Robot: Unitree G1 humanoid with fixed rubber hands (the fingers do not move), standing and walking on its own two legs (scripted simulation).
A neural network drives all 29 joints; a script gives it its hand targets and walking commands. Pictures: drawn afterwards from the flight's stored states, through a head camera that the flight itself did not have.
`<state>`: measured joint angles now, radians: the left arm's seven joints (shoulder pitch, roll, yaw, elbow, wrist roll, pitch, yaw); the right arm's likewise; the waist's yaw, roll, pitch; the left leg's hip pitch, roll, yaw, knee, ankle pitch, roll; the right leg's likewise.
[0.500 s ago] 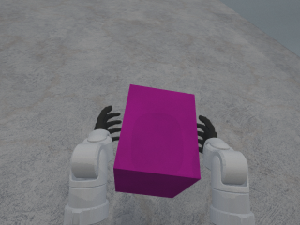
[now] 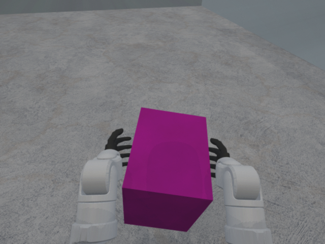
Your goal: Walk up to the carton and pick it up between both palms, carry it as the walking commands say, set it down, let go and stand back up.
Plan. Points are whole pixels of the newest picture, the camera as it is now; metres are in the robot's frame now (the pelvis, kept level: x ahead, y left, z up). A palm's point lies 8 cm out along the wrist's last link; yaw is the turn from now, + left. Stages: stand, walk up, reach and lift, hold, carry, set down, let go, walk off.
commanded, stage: carry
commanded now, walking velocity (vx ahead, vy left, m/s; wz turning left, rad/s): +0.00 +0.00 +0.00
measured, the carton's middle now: (164, 171) +0.31 +0.00 +0.02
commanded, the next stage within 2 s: none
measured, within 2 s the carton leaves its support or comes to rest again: neither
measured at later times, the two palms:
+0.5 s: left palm (107, 163) +0.28 +0.14 +0.09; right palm (218, 172) +0.26 -0.12 +0.08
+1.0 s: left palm (105, 162) +0.28 +0.15 +0.10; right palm (215, 171) +0.27 -0.11 +0.08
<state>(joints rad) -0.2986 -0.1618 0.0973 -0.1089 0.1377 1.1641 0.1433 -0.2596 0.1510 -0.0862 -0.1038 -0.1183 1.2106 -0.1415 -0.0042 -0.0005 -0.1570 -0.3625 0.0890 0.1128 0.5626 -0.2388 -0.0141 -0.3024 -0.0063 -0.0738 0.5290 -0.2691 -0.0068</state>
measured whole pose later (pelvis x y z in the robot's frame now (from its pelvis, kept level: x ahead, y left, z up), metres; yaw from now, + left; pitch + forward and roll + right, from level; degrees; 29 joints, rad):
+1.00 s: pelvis -0.02 +0.02 +0.00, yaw +0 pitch +2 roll -1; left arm -0.32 -0.17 0.11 -0.08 0.13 1.09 0.15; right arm -0.28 0.16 -0.11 -0.08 -0.12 1.15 -0.14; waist 0.00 0.00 -0.11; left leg -0.39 0.06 0.12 0.56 -0.21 0.02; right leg -0.33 -0.03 -0.07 0.53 -0.24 0.02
